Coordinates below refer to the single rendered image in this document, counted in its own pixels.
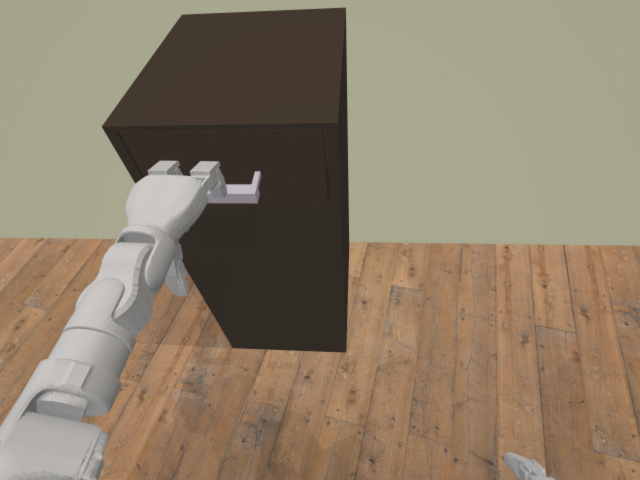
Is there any left robot forearm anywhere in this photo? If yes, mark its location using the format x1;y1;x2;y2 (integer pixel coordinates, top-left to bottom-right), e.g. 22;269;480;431
0;225;177;449

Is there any handle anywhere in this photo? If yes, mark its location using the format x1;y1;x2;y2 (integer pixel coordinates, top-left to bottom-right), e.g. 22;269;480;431
206;171;261;203

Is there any drawer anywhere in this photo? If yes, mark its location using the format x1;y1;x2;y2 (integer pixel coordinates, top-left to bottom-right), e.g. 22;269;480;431
120;129;330;208

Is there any cabinet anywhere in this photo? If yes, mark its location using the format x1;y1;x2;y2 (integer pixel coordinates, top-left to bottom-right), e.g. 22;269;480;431
102;8;349;353

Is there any robot right hand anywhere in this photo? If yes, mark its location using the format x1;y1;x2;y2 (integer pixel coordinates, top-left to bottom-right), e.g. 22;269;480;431
504;452;555;480

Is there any robot left hand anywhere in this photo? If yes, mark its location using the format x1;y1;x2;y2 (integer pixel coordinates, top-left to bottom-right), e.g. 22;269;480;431
125;161;227;297

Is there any robot left upper arm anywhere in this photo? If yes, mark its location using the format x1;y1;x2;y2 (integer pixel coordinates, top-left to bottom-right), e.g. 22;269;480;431
0;411;109;480

